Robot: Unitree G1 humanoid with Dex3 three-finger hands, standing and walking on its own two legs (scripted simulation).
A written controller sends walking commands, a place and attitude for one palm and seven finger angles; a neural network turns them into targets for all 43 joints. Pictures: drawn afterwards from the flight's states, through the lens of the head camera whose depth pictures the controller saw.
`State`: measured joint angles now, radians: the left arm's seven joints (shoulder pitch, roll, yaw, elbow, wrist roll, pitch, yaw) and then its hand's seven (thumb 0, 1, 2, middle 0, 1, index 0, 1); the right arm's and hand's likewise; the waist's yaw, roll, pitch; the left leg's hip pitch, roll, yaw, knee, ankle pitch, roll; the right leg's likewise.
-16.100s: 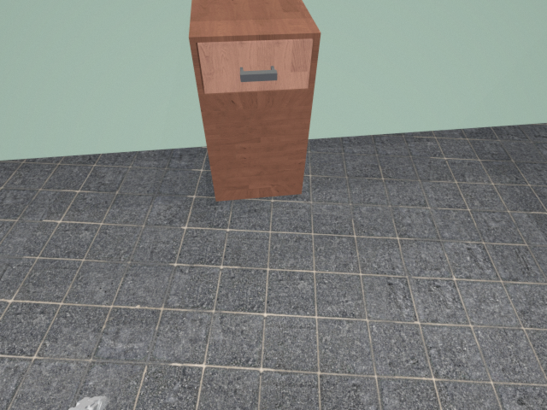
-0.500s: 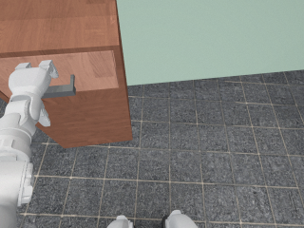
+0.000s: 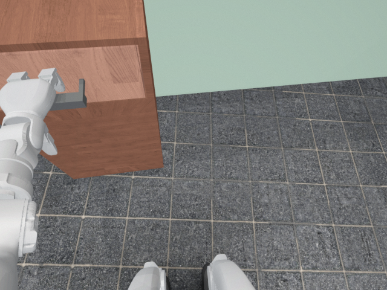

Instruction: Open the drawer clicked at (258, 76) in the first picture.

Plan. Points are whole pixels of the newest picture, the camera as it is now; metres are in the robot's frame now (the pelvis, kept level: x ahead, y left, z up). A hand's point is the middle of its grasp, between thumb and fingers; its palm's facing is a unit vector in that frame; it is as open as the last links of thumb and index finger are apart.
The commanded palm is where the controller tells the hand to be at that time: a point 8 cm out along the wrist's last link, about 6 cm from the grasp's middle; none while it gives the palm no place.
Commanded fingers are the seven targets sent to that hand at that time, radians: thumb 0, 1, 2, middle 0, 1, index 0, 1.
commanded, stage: lower the fingers behind the handle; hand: left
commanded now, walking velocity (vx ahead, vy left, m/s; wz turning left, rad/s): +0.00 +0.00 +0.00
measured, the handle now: (56, 93) +0.56 +0.29 -0.02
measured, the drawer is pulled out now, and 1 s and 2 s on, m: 0.00 0.00 0.00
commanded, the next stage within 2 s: close the thumb around the handle in 1.04 s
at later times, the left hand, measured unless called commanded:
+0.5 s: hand (52, 119) +0.49 +0.29 -0.03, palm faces -0.05 -0.04 -1.00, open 13.9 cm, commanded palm +0.48 +0.27 +0.02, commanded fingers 0.00 -0.50 0.30 -0.30 -1.20 -0.30 -1.20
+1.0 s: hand (54, 122) +0.49 +0.29 -0.04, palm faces -0.06 -0.03 -1.00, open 13.9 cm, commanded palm +0.48 +0.28 +0.01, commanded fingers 0.00 -0.50 0.30 -0.30 -1.20 -0.30 -1.20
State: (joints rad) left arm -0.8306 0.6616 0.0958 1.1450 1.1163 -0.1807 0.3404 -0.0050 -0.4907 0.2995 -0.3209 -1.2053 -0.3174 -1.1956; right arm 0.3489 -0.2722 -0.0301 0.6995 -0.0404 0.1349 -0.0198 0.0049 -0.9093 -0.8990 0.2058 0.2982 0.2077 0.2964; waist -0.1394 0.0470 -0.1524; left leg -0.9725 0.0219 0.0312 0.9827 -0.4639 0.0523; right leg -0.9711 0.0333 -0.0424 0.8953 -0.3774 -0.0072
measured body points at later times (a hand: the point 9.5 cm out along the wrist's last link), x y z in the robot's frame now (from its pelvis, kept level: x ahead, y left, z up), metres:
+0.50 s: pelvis -0.01 +0.01 -0.02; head +0.14 +0.04 +0.40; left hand +0.49 +0.29 +0.02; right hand -0.02 -0.26 -0.14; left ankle -0.01 +0.08 -0.68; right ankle +0.01 -0.12 -0.68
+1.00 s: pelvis -0.02 +0.01 -0.03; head +0.15 +0.03 +0.39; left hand +0.49 +0.29 +0.01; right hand -0.02 -0.27 -0.15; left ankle -0.01 +0.08 -0.68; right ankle +0.01 -0.12 -0.68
